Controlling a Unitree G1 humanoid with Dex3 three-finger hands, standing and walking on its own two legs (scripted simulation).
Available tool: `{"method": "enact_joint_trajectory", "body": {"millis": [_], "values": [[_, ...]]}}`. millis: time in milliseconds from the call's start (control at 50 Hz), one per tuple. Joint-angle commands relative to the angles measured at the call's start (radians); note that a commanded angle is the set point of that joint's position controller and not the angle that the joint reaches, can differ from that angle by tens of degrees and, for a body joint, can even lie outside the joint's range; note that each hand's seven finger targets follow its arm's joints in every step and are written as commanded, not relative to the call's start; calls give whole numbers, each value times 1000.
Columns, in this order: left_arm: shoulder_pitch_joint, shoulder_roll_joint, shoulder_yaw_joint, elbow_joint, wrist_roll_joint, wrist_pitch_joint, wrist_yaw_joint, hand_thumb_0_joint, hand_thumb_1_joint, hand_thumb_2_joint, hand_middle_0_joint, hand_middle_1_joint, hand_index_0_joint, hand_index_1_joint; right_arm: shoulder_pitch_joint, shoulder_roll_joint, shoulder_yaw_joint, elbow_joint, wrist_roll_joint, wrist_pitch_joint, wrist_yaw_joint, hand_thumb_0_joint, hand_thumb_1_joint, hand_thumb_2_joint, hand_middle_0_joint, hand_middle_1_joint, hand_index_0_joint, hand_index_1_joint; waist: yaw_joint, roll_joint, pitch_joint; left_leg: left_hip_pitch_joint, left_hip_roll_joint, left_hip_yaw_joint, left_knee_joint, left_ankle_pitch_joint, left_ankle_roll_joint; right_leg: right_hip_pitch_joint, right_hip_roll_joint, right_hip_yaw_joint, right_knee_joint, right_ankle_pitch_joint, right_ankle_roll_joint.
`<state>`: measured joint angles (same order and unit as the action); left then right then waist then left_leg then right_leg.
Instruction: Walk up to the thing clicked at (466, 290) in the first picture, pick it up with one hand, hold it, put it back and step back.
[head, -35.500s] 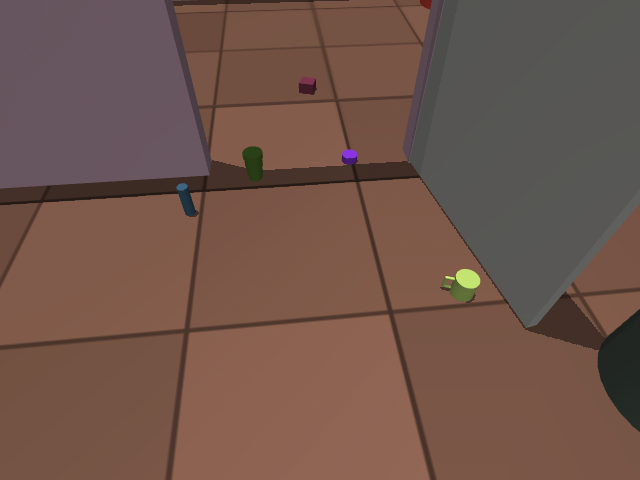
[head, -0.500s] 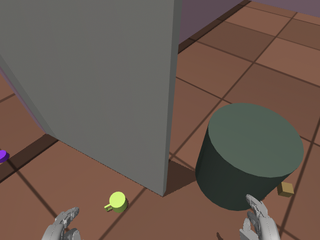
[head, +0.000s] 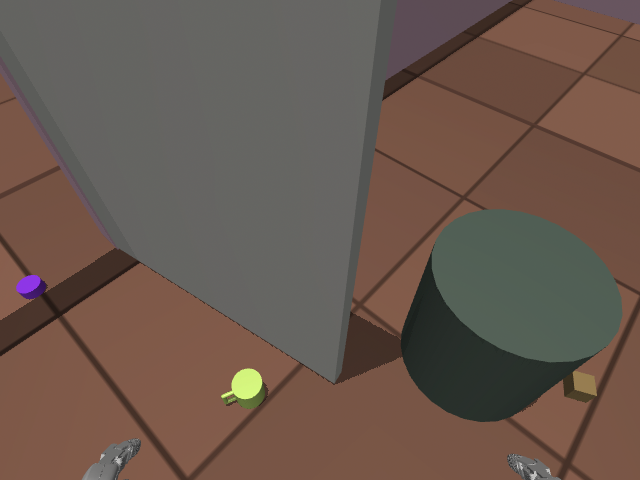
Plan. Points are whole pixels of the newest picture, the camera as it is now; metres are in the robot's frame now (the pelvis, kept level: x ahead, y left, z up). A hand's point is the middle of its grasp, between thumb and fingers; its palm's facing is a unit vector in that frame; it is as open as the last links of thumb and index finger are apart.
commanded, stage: stand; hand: left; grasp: from above
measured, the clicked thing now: (243, 391) +0.46 +0.23 -0.70
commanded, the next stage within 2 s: none
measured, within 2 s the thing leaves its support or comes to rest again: neither
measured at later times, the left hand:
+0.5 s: hand out of the picture +0.03 +0.24 -0.13, palm faces +0.05 -0.94 -0.34, open 7.3 cm
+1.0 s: hand out of the picture +0.05 +0.24 -0.12, palm faces +0.04 -0.94 -0.34, open 7.3 cm
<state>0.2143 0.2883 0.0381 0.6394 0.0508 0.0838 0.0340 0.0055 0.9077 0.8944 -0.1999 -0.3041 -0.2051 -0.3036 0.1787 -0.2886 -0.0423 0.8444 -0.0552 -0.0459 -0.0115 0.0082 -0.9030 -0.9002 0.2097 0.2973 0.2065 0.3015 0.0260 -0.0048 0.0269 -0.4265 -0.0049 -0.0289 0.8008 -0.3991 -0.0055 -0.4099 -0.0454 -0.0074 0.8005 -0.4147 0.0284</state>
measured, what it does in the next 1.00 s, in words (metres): stands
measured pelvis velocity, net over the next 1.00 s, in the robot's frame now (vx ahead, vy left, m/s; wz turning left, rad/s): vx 0.00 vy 0.00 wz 0.01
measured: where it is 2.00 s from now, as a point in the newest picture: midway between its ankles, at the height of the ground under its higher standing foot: outside the picture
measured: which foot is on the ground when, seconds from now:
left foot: down 0.00-1.00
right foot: down 0.00-1.00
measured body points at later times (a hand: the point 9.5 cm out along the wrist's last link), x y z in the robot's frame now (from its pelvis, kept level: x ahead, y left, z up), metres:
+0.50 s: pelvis +0.00 +0.00 +0.04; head +0.01 +0.00 +0.49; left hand +0.03 +0.29 -0.10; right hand +0.08 -0.27 -0.11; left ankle +0.01 +0.13 -0.71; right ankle +0.00 -0.14 -0.71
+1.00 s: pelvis +0.00 +0.00 +0.04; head +0.00 -0.01 +0.49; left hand +0.05 +0.29 -0.10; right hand +0.07 -0.29 -0.10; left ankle +0.01 +0.13 -0.71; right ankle +0.00 -0.14 -0.71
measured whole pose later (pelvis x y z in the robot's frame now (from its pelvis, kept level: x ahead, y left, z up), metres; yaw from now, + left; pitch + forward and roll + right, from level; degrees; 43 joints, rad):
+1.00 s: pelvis +0.00 +0.00 +0.04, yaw +1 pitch -4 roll +0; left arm 0.12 0.31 0.04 1.16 0.03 0.01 0.02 0.00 0.91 0.89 -0.20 -0.30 -0.20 -0.30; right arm 0.14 -0.32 -0.02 1.14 -0.02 0.00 -0.01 0.00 -0.91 -0.90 0.21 0.30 0.20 0.30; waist 0.01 0.02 0.07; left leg -0.12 0.00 -0.05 0.36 -0.18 -0.01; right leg -0.09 -0.04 -0.03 0.34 -0.19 0.03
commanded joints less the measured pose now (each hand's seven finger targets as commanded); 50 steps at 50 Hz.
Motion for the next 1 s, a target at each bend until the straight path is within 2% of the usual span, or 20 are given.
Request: {"method": "enact_joint_trajectory", "body": {"millis": [0,20,80,120,220,300,420,460,520,640,700,820,980], "values": [[-31,124,55,48,-1,-77,9,0,900,900,-200,-300,-200,-301,-60,-158,-46,-50,0,-15,-8,0,-900,-900,200,300,200,300,16,54,-79,73,78,-136,-277,162,77,123,-13,27,-188,148,-44],[-24,134,56,81,0,-84,9,0,900,900,-200,-300,-200,-301,-59,-156,-48,-36,3,-10,-11,0,-900,-900,200,300,200,300,16,26,-83,96,72,-119,-260,201,71,141,-25,36,-219,174,-48],[-38,153,58,156,-9,-97,10,0,900,900,-200,-300,-200,-301,-17,-160,-45,18,11,-2,-18,0,-900,-900,200,300,200,300,-9,3,-96,170,60,-85,-258,325,56,188,-52,61,-274,296,-54],[-39,160,55,203,-14,-100,14,0,900,900,-200,-300,-200,-301,-20,-161,-44,46,15,5,-20,0,-900,-900,200,300,200,300,-10,8,-95,201,61,-82,-273,358,53,213,-63,59,-307,338,-56],[-41,165,46,304,-19,-89,16,0,900,900,-200,-300,-200,-301,-31,-174,-36,107,21,16,-28,0,-900,-900,200,300,200,300,-9,32,-45,227,87,-111,-386,326,50,256,-50,35,-369,283,-40],[-43,171,39,368,-19,-90,13,0,900,900,-200,-300,-200,-301,-39,-183,-31,145,27,20,-28,0,-900,-900,200,300,200,300,-8,32,-10,238,87,-109,-436,276,38,281,-55,35,-420,259,-33],[-58,181,35,420,-17,-92,11,0,900,900,-200,-300,-200,-301,-53,-192,-29,183,31,21,-26,0,-900,-900,200,300,200,300,-7,25,4,269,96,-115,-479,259,33,290,-63,37,-465,247,-35],[-61,175,31,433,-18,-95,9,0,900,900,-200,-300,-200,-301,-58,-187,-27,192,32,23,-24,0,-900,-900,200,300,200,300,-7,11,4,277,95,-109,-478,281,31,300,-66,38,-477,254,-32],[-81,190,33,444,-21,-99,10,0,900,900,-200,-300,-200,-301,-56,-183,-23,203,32,24,-23,0,-900,-900,200,300,200,300,-10,-3,-2,281,98,-103,-479,304,32,313,-75,45,-494,268,-32],[-88,198,30,459,-19,-99,3,0,900,900,-200,-300,-200,-301,-78,-203,-23,212,34,27,-17,0,-900,-900,200,300,200,300,-9,10,24,260,93,-107,-507,208,27,302,-65,39,-518,201,-27],[-99,209,33,462,-21,-99,2,0,900,900,-200,-300,-200,-301,-77,-204,-21,216,31,27,-16,0,-900,-900,200,300,200,300,-11,8,13,260,97,-105,-509,225,29,308,-74,45,-521,227,-32],[-119,214,32,464,-27,-104,-1,0,900,900,-200,-300,-200,-301,-72,-207,-11,231,34,20,-15,0,-900,-900,200,300,200,300,-12,11,-17,282,107,-98,-502,331,28,341,-82,53,-513,302,-35],[-120,218,29,470,-28,-100,-6,0,900,900,-200,-300,-200,-301,-81,-225,-6,234,36,22,-14,0,-900,-900,200,300,200,300,-13,21,-4,270,108,-99,-518,256,26,322,-76,50,-522,252,-35]]}}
